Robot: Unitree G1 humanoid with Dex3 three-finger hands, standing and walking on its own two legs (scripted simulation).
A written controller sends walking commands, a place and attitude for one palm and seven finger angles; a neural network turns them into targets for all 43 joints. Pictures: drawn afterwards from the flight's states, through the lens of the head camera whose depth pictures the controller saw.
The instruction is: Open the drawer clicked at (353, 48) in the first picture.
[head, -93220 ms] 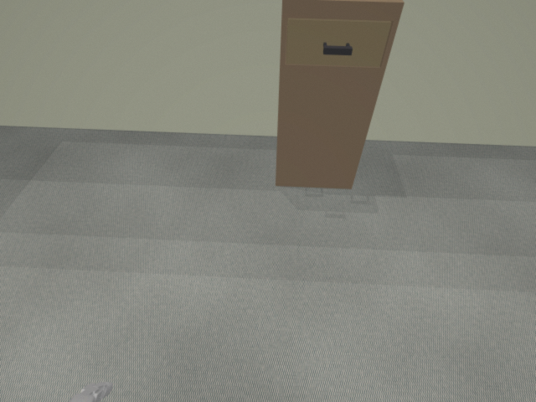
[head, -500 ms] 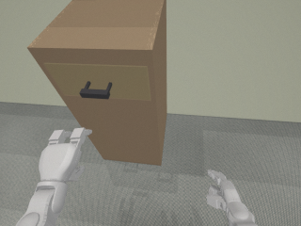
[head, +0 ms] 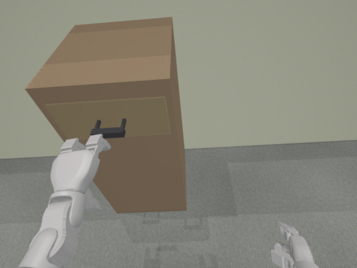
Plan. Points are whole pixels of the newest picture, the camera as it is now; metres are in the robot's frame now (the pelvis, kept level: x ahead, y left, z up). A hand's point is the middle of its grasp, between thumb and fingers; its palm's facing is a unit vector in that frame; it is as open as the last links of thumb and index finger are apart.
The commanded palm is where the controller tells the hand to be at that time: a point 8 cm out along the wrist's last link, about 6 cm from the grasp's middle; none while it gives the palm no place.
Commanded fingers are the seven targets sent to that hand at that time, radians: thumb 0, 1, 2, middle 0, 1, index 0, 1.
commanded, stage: raise the hand with hooked fingers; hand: left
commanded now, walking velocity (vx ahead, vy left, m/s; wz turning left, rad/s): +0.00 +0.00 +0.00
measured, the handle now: (109, 127) +0.50 +0.29 +0.00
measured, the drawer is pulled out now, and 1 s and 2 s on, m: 0.00 0.00 0.00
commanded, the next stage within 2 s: move the hooked fingers above the handle in 0.62 s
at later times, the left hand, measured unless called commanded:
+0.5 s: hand (69, 164) +0.30 +0.28 +0.09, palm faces +0.00 -0.08 -1.00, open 13.9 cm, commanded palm +0.27 +0.29 +0.17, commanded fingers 0.00 -0.50 0.30 -0.30 -1.20 -0.30 -1.20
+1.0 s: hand (74, 150) +0.33 +0.28 +0.10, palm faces +0.06 -0.05 -1.00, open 13.8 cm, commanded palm +0.30 +0.29 +0.16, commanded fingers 0.00 -0.50 0.30 -0.30 -1.20 -0.30 -1.20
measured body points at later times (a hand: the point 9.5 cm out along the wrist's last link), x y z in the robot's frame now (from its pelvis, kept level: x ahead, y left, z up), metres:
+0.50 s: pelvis +0.00 +0.04 +0.01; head +0.02 +0.02 +0.46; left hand +0.29 +0.28 +0.15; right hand +0.18 -0.17 -0.11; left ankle -0.04 +0.10 -0.73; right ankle +0.03 -0.08 -0.73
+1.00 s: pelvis +0.01 +0.02 +0.01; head +0.04 -0.01 +0.46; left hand +0.32 +0.28 +0.16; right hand +0.22 -0.20 -0.10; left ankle -0.04 +0.10 -0.73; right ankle +0.03 -0.08 -0.73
